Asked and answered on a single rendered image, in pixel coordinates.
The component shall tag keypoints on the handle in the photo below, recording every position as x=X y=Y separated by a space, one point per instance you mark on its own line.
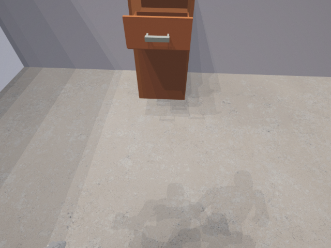
x=156 y=38

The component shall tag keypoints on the cabinet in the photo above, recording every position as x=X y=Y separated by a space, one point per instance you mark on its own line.
x=161 y=74

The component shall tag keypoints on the drawer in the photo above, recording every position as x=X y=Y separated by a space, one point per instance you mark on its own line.
x=177 y=24

